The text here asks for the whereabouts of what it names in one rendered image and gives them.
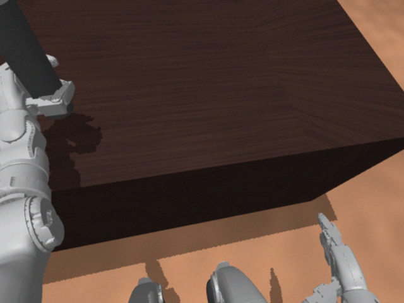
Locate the right robot arm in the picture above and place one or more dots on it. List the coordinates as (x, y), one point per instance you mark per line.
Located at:
(359, 296)

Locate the left robot hand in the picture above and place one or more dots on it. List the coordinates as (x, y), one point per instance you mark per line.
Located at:
(14, 96)

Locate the right robot hand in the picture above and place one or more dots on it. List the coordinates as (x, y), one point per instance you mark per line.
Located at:
(345, 269)

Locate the left robot arm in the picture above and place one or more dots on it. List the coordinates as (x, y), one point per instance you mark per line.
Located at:
(29, 225)

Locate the can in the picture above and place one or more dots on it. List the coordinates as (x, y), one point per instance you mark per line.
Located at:
(23, 53)

